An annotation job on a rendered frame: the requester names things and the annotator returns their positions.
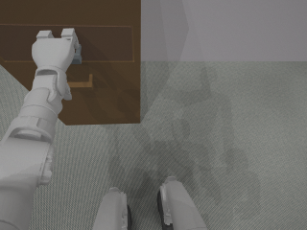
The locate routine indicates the cabinet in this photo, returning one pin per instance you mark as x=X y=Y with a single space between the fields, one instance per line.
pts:
x=116 y=95

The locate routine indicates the drawer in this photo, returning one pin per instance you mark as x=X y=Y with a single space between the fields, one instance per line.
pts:
x=99 y=42

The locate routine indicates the robot left upper arm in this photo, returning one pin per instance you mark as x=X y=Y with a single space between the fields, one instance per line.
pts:
x=24 y=166

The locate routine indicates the left robot thigh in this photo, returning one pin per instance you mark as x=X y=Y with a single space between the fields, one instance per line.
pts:
x=112 y=209

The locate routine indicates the robot right foot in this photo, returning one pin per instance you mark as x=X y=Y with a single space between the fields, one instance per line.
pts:
x=168 y=226

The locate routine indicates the robot left forearm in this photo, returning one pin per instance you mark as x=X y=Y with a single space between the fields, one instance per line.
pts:
x=38 y=115

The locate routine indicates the left robot hand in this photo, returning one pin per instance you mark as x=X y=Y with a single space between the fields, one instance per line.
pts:
x=57 y=52

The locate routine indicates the handle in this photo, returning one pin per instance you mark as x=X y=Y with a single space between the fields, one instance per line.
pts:
x=81 y=85
x=77 y=59

